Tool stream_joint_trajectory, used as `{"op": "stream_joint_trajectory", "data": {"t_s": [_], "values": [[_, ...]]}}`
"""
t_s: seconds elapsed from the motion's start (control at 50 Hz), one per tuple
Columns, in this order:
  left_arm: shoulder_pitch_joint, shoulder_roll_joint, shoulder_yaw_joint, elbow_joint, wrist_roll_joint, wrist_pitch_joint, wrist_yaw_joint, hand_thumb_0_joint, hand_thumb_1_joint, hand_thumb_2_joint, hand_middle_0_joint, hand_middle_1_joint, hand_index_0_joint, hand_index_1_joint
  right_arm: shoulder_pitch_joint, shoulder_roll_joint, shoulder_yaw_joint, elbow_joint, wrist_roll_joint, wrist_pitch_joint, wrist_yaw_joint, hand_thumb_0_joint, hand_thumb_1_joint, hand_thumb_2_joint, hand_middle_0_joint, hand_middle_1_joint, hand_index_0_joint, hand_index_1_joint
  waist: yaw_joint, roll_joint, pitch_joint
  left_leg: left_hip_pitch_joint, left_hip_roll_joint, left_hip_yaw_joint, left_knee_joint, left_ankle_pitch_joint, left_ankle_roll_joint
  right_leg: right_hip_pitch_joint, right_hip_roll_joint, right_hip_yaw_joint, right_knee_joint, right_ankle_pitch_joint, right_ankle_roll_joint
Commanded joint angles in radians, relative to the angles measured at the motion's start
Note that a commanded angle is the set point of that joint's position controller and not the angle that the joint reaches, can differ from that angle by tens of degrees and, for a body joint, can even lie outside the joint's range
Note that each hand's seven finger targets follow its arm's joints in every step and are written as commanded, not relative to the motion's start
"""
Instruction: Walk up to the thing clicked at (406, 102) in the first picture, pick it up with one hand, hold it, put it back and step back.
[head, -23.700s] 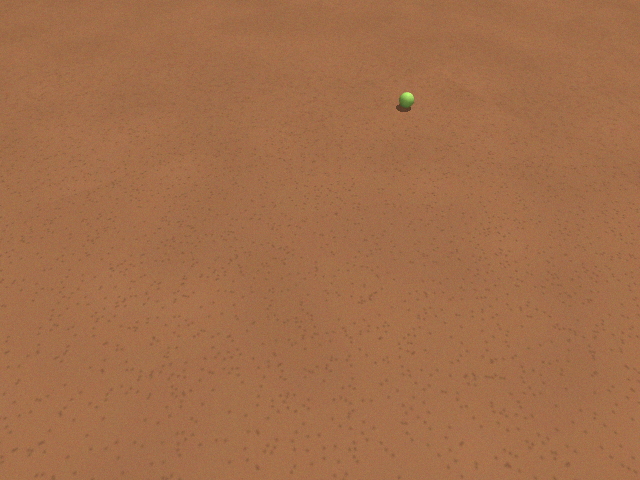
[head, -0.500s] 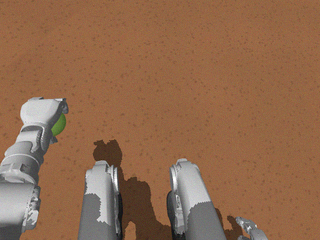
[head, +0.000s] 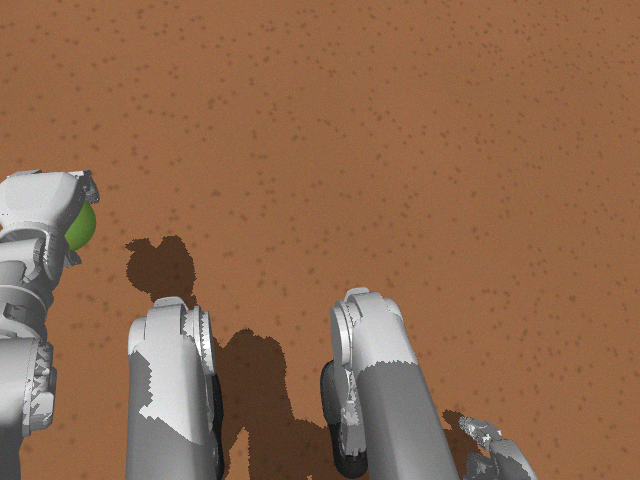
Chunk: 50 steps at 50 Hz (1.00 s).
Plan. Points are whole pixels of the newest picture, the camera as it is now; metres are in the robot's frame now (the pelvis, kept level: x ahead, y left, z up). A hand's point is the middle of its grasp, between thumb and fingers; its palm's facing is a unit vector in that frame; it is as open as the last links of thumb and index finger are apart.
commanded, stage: crouch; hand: left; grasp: from above
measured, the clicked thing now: (59, 221) +0.43 +0.31 -0.18
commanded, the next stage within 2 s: lower in 0.40 s
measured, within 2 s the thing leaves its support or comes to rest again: rests again in 1.98 s
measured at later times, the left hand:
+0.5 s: hand (73, 233) +0.42 +0.31 -0.21, palm faces -0.45 -0.08 -0.89, open 10.1 cm
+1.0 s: hand (90, 240) +0.42 +0.30 -0.27, palm faces -0.45 -0.10 -0.89, open 10.1 cm
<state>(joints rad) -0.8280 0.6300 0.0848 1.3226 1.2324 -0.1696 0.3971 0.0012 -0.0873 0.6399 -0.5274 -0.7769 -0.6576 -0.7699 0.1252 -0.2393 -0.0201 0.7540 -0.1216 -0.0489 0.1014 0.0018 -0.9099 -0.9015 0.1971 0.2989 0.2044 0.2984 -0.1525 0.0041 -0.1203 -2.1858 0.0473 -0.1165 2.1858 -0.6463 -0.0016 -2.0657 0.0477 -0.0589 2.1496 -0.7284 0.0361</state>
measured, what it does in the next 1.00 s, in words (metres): lowers itself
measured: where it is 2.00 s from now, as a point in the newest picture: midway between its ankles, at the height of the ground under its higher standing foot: (277, 442)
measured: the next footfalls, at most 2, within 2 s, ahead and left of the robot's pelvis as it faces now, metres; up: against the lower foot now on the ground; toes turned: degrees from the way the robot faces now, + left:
none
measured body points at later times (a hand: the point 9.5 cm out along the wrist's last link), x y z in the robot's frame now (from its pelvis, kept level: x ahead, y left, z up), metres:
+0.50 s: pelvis +0.00 +0.00 -0.05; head +0.23 +0.06 +0.33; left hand +0.44 +0.31 -0.16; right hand +0.07 -0.27 -0.17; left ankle +0.08 +0.13 -0.36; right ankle +0.08 -0.13 -0.36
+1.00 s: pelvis +0.00 +0.00 -0.08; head +0.25 +0.07 +0.29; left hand +0.44 +0.31 -0.22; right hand +0.07 -0.28 -0.19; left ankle +0.08 +0.13 -0.36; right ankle +0.08 -0.13 -0.36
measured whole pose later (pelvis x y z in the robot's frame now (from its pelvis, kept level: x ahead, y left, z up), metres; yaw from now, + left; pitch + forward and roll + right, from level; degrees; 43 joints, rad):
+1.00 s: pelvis +0.00 +0.00 -0.08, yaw -3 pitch +32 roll -9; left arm -0.88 0.76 0.16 1.49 1.28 -0.24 0.50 0.00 -0.09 0.68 -0.51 -0.78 -0.64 -0.80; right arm 0.07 -0.25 0.08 0.78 -0.19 -0.07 0.13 0.00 -0.91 -0.90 0.20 0.30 0.20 0.30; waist -0.20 -0.06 0.00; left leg -2.36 0.04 -0.19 2.45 -0.66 -0.02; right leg -2.23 0.08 -0.11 2.39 -0.73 0.04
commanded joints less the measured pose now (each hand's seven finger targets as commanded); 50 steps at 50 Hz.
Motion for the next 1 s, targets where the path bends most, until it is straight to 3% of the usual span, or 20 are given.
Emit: {"op": "stream_joint_trajectory", "data": {"t_s": [0.0,0.08,0.16,0.3,0.32,0.42,0.48,0.56,0.58,0.64,0.66,0.7,0.76,0.78,0.8,0.82,0.88,0.94,0.98], "values": [[-0.319,0.270,0.040,-0.149,-0.005,-0.009,0.037,0.000,0.503,0.886,-0.850,-0.895,-0.882,-0.863,0.190,-0.221,-0.070,-0.017,0.002,-0.008,-0.012,0.000,-0.907,-0.902,0.200,0.300,0.200,0.300,0.004,0.234,-0.690,0.578,-0.014,0.064,-0.186,0.160,0.023,0.221,0.021,-0.063,-0.214,0.250,-0.073],[-0.307,0.290,0.048,-0.108,-0.005,-0.020,0.040,0.000,0.496,0.881,-0.848,-0.887,-0.878,-0.856,0.184,-0.220,-0.060,-0.011,0.000,-0.007,-0.009,0.000,-0.908,-0.902,0.200,0.300,0.200,0.300,0.010,0.210,-0.658,0.536,-0.014,0.065,-0.164,0.131,0.025,0.195,0.025,-0.068,-0.200,0.222,-0.074],[-0.352,0.322,0.058,-0.129,0.002,-0.034,0.049,0.000,0.458,0.879,-0.809,-0.895,-0.841,-0.862,0.184,-0.222,-0.053,0.000,-0.006,-0.006,-0.009,0.000,-0.905,-0.901,0.200,0.300,0.200,0.300,0.011,0.231,-0.682,0.504,-0.016,0.073,-0.133,0.131,0.026,0.199,0.028,-0.069,-0.174,0.221,-0.074],[-0.335,0.312,0.048,-0.048,0.006,-0.037,0.053,0.000,0.459,0.902,-0.814,-0.913,-0.843,-0.883,0.185,-0.235,-0.039,0.009,-0.014,-0.012,-0.006,0.000,-0.908,-0.902,0.200,0.300,0.200,0.300,-0.007,0.229,-0.615,0.472,-0.013,0.067,-0.106,0.103,0.025,0.151,0.028,-0.083,-0.147,0.202,-0.073],[-0.373,0.333,0.055,-0.090,0.008,-0.041,0.056,0.000,0.455,0.903,-0.818,-0.898,-0.842,-0.873,0.178,-0.242,-0.038,0.012,-0.015,-0.010,-0.008,0.000,-0.904,-0.901,0.200,0.300,0.200,0.300,0.002,0.241,-0.652,0.480,-0.012,0.063,-0.105,0.105,0.023,0.147,0.029,-0.086,-0.135,0.205,-0.075],[-0.332,0.317,0.048,-0.038,0.003,-0.038,0.056,0.000,0.458,0.899,-0.821,-0.899,-0.846,-0.873,0.183,-0.238,-0.030,0.015,-0.017,-0.010,-0.004,0.000,-0.908,-0.902,0.200,0.300,0.200,0.300,-0.009,0.215,-0.628,0.458,-0.012,0.065,-0.077,0.124,0.026,0.158,0.032,-0.091,-0.124,0.226,-0.070],[-0.347,0.339,0.056,-0.067,0.004,-0.039,0.054,0.000,0.479,0.891,-0.843,-0.892,-0.866,-0.867,0.175,-0.243,-0.030,0.011,-0.017,-0.009,-0.004,0.000,-0.911,-0.903,0.200,0.300,0.200,0.300,0.000,0.252,-0.644,0.471,-0.010,0.064,-0.073,0.136,0.022,0.149,0.031,-0.094,-0.107,0.236,-0.071],[-0.327,0.304,0.029,-0.002,-0.001,-0.045,0.052,0.000,0.419,0.887,-0.819,-0.875,-0.838,-0.855,0.167,-0.246,-0.016,0.014,-0.021,-0.006,0.000,0.000,-0.910,-0.901,0.200,0.300,0.200,0.300,-0.027,0.202,-0.586,0.408,-0.012,0.062,-0.045,0.131,0.028,0.141,0.037,-0.098,-0.101,0.239,-0.066],[-0.323,0.320,0.032,0.020,0.002,-0.049,0.054,0.000,0.420,0.890,-0.822,-0.876,-0.840,-0.857,0.161,-0.246,-0.013,0.018,-0.023,-0.007,0.000,0.000,-0.911,-0.902,0.200,0.300,0.200,0.300,-0.027,0.190,-0.570,0.386,-0.011,0.060,-0.038,0.116,0.030,0.133,0.039,-0.099,-0.098,0.225,-0.066],[-0.356,0.383,0.064,-0.008,0.016,-0.067,0.067,0.000,0.430,0.901,-0.828,-0.896,-0.848,-0.875,0.160,-0.251,0.002,0.012,-0.032,-0.008,0.002,0.000,-0.914,-0.902,0.200,0.300,0.199,0.300,-0.017,0.228,-0.601,0.392,-0.011,0.063,-0.019,0.136,0.027,0.162,0.041,-0.100,-0.081,0.243,-0.064],[-0.346,0.356,0.061,0.006,0.014,-0.069,0.072,0.000,0.454,0.898,-0.844,-0.889,-0.865,-0.867,0.155,-0.252,0.002,0.016,-0.034,-0.011,0.003,0.000,-0.912,-0.902,0.200,0.300,0.199,0.300,-0.021,0.228,-0.589,0.407,-0.011,0.058,-0.015,0.136,0.024,0.132,0.037,-0.106,-0.067,0.238,-0.066],[-0.347,0.360,0.056,0.033,0.022,-0.079,0.085,0.000,0.450,0.903,-0.842,-0.890,-0.861,-0.870,0.146,-0.256,0.011,0.016,-0.040,-0.012,0.005,0.000,-0.911,-0.901,0.200,0.300,0.200,0.300,-0.035,0.229,-0.570,0.382,-0.009,0.053,-0.002,0.123,0.024,0.119,0.043,-0.113,-0.060,0.231,-0.066],[-0.353,0.400,0.085,0.022,0.029,-0.088,0.109,0.000,0.444,0.885,-0.830,-0.893,-0.853,-0.869,0.135,-0.260,0.017,0.016,-0.047,-0.014,0.005,0.000,-0.911,-0.901,0.200,0.300,0.199,0.300,-0.017,0.258,-0.584,0.393,-0.011,0.052,0.002,0.123,0.020,0.108,0.044,-0.116,-0.045,0.225,-0.068],[-0.359,0.401,0.092,0.017,0.038,-0.087,0.116,0.000,0.463,0.904,-0.832,-0.918,-0.858,-0.890,0.144,-0.265,0.015,0.013,-0.052,-0.017,0.006,0.000,-0.909,-0.900,0.200,0.300,0.200,0.300,-0.032,0.279,-0.583,0.414,-0.010,0.049,0.004,0.122,0.017,0.101,0.041,-0.124,-0.036,0.222,-0.068],[-0.356,0.390,0.080,0.023,0.039,-0.085,0.121,0.000,0.451,0.903,-0.829,-0.913,-0.853,-0.888,0.133,-0.263,0.017,0.015,-0.053,-0.016,0.006,0.000,-0.910,-0.901,0.200,0.300,0.200,0.300,-0.025,0.291,-0.589,0.413,-0.007,0.049,0.008,0.124,0.016,0.093,0.045,-0.122,-0.033,0.228,-0.069],[-0.353,0.384,0.079,0.031,0.042,-0.083,0.126,0.000,0.449,0.914,-0.827,-0.924,-0.850,-0.899,0.139,-0.266,0.019,0.017,-0.059,-0.019,0.008,0.000,-0.911,-0.901,0.200,0.300,0.200,0.300,-0.043,0.275,-0.579,0.402,-0.008,0.050,0.022,0.127,0.019,0.100,0.045,-0.124,-0.034,0.235,-0.065],[-0.331,0.406,0.099,0.034,0.036,-0.076,0.140,0.000,0.439,0.919,-0.818,-0.927,-0.841,-0.902,0.140,-0.263,0.021,0.020,-0.063,-0.021,0.013,0.000,-0.912,-0.901,0.200,0.300,0.200,0.300,-0.030,0.284,-0.602,0.403,-0.006,0.046,0.032,0.151,0.018,0.112,0.047,-0.125,-0.018,0.260,-0.064],[-0.356,0.412,0.108,0.006,0.029,-0.068,0.148,0.000,0.459,0.933,-0.826,-0.940,-0.849,-0.915,0.136,-0.271,0.023,0.021,-0.068,-0.025,0.016,0.000,-0.909,-0.899,0.200,0.300,0.200,0.300,-0.038,0.310,-0.599,0.408,-0.005,0.044,0.037,0.153,0.016,0.100,0.046,-0.133,-0.006,0.262,-0.063],[-0.316,0.380,0.084,0.058,0.032,-0.059,0.144,0.000,0.438,0.941,-0.816,-0.906,-0.837,-0.884,0.131,-0.266,0.029,0.022,-0.071,-0.027,0.020,0.000,-0.902,-0.896,0.200,0.300,0.200,0.300,-0.045,0.288,-0.575,0.395,-0.002,0.042,0.047,0.149,0.017,0.096,0.051,-0.135,-0.003,0.263,-0.063]]}}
